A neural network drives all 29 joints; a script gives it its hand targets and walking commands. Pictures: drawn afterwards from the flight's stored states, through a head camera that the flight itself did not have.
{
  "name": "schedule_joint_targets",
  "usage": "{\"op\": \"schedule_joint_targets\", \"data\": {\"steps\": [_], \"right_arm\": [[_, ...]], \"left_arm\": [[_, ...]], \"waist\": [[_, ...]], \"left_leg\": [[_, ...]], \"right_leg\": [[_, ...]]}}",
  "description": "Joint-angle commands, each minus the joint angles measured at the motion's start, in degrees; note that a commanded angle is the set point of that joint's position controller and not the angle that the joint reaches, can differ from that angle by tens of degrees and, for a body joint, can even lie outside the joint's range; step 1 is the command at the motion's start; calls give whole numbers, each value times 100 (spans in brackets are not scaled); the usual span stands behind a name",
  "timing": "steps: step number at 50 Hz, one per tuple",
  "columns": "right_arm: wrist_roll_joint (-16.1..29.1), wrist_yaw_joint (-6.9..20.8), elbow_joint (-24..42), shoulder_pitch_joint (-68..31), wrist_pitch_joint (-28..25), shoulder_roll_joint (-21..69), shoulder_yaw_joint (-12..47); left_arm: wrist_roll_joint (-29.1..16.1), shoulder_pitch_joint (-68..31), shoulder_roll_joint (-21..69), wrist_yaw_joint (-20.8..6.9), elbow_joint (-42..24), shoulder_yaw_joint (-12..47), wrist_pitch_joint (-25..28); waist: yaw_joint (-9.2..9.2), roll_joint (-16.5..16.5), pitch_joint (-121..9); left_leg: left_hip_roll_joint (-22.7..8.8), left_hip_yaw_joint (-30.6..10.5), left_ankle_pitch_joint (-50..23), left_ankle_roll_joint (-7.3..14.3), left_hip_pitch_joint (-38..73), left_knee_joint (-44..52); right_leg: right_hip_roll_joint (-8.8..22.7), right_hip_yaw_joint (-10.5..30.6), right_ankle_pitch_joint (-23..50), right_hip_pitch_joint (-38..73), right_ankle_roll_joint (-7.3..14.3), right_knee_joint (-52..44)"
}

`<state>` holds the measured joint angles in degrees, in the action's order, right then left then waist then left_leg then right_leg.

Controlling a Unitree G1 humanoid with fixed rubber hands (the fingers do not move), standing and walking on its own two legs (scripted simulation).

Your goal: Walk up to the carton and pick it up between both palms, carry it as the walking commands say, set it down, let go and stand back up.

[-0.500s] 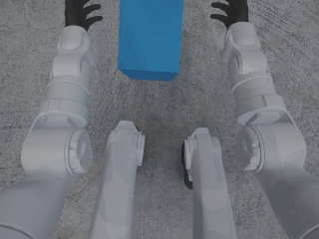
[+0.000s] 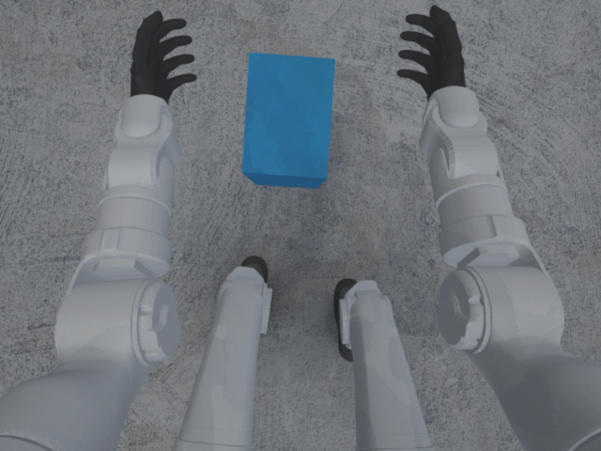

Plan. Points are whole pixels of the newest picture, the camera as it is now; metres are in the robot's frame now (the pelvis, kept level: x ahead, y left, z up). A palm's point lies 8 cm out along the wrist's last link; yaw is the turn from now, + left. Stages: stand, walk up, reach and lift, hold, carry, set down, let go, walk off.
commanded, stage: set down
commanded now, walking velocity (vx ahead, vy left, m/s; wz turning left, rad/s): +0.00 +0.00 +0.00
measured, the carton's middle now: (288, 132) +0.53 +0.06 -0.48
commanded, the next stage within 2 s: let go in 0.26 s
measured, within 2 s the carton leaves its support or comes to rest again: neither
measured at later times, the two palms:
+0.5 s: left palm (122, 113) +0.44 +0.21 -0.05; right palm (476, 115) +0.47 -0.14 -0.05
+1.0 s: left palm (0, 327) +0.27 +0.22 +0.08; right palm out of the picture +0.29 -0.22 +0.07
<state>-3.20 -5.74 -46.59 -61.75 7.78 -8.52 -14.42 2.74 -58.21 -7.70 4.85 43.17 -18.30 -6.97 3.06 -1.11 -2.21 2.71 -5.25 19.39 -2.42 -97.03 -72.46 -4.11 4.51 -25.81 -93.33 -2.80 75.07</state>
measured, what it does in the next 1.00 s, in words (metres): rises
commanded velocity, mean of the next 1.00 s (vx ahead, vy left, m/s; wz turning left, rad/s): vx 0.00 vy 0.00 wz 0.00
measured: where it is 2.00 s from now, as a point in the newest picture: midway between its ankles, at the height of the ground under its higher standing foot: (299, 322)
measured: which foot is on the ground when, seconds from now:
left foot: down 0.00-1.00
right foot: down 0.00-1.00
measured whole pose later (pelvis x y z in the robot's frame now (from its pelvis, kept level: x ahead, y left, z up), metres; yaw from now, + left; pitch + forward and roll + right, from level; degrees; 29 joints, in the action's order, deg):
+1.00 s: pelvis +0.09 +0.00 +0.16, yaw +1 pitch +11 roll +0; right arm -2.4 1.1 -29.5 4.5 -0.5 -9.6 -4.8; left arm 1.6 7.6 -9.4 -2.9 26.6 -3.3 0.7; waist 1.5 -0.5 0.5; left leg 1.1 -4.3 11.3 -1.3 -26.5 -26.6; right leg -1.2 6.2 -16.2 -23.4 -0.8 28.5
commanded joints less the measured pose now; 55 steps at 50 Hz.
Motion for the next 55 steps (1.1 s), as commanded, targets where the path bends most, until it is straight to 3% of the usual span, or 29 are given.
{"op": "schedule_joint_targets", "data": {"steps": [1,14,18,23,27,30,34,39,48,55], "right_arm": [[-86,49,588,-1171,-148,-345,-47],[-738,206,83,-550,-384,-45,-509],[-801,108,522,-47,-422,121,-302],[-867,-15,1635,1194,-312,199,-67],[-689,53,2213,2282,-274,190,273],[-504,198,2213,3058,-423,113,406],[-332,370,2014,3861,-611,-45,493],[-126,511,1824,4858,-777,-203,646],[89,685,2245,6489,-946,-523,885],[212,806,2611,7304,-761,-655,1006]], "left_arm": [[107,-1071,-360,-33,-628,-67,145],[767,-597,-60,-195,-23,-513,411],[849,-65,-48,-212,-451,-295,429],[745,1177,-363,-366,-1431,80,317],[460,2274,-476,-531,-1925,487,242],[228,3189,-339,-672,-1894,725,358],[6,3858,-341,-767,-1767,901,565],[-65,4775,-436,-760,-1599,1043,761],[-122,6616,-680,-758,-2204,1362,875],[-237,6979,-927,-861,-2499,1567,655]], "waist": [[90,20,-5559],[37,6,-4679],[18,160,-5455],[-25,223,-6503],[29,270,-6012],[-33,307,-5077],[-148,182,-3897],[-129,81,-2683],[-120,113,-1367],[-232,-79,-349]], "left_leg": [[278,846,-2034,-52,4631,829],[213,715,-2174,-63,5073,1848],[206,715,-2880,-46,5851,1799],[197,632,-4011,-44,7073,1840],[72,495,-4472,-29,7725,2229],[-1,411,-4259,-20,7757,2612],[-20,433,-3380,-23,7478,3176],[-54,509,-2522,-2,7685,3820],[6,566,-2414,15,8967,4649],[41,630,-1938,83,9493,5028]], "right_leg": [[-316,-764,1508,2305,-45,-1262],[-238,-741,1633,2708,-27,-2401],[-250,-738,2226,3150,-51,-2413],[-261,-689,3197,4071,-67,-2529],[-190,-652,3203,4240,-88,-2960],[-149,-601,2976,4307,-30,-3292],[-69,-503,2698,4985,57,-3756],[51,-422,2284,5877,105,-4332],[103,-430,2259,7220,184,-5081],[208,-368,1970,7888,178,-5664]]}}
